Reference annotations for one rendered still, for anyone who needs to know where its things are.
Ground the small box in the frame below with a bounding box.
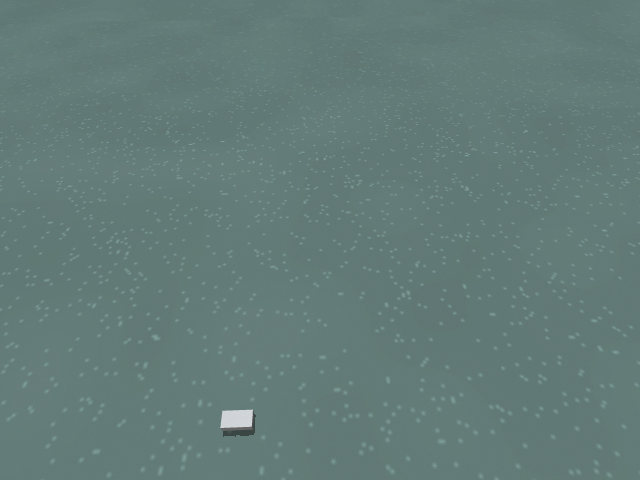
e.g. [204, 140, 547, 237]
[220, 410, 254, 431]

